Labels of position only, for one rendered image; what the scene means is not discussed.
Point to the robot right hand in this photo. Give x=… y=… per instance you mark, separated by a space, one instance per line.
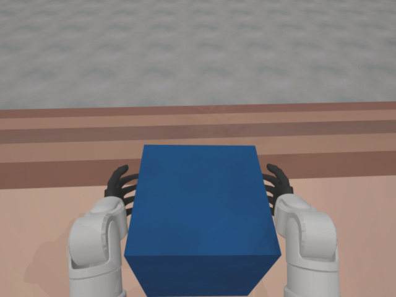
x=281 y=183

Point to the robot right forearm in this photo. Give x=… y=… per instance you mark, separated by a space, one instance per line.
x=311 y=248

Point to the robot left hand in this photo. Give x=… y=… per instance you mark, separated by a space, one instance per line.
x=116 y=183

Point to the robot left forearm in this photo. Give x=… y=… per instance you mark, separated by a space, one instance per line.
x=94 y=250

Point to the carton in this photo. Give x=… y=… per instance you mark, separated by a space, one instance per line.
x=201 y=223

